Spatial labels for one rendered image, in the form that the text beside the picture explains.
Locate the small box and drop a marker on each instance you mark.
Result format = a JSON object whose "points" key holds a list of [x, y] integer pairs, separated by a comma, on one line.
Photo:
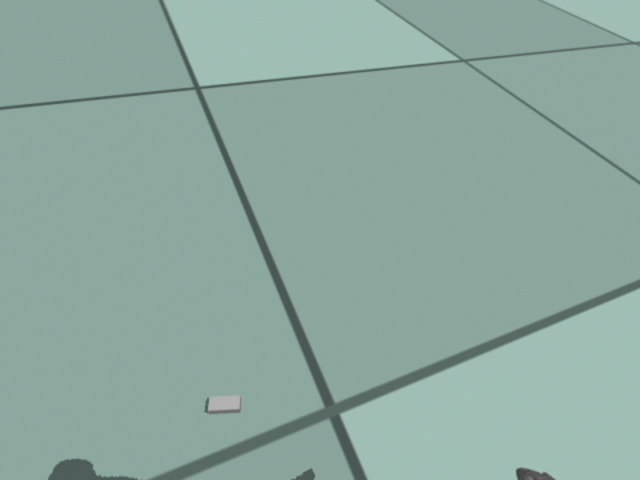
{"points": [[224, 404]]}

